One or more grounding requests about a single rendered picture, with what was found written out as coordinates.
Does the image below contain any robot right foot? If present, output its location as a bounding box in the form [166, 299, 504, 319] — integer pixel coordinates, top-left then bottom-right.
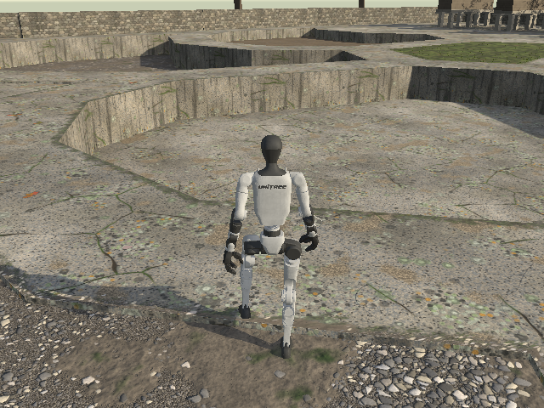
[280, 337, 292, 359]

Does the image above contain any robot left hand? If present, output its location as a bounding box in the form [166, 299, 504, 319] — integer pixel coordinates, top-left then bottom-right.
[223, 250, 243, 275]

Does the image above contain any robot right shin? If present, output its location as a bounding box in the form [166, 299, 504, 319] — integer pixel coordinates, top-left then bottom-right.
[282, 290, 296, 347]

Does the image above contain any right robot forearm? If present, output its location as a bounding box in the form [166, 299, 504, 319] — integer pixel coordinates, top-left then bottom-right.
[303, 204, 317, 237]

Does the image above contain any robot left upper arm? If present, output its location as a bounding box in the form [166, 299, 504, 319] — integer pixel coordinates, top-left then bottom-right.
[234, 172, 254, 221]

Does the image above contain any left robot forearm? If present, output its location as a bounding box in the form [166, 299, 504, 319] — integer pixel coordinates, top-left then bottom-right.
[225, 208, 242, 252]

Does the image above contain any robot right upper arm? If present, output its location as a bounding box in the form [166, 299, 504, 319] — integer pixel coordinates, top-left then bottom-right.
[290, 172, 312, 218]

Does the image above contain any robot right hand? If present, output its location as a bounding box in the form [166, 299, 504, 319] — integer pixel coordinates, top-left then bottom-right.
[299, 234, 319, 252]

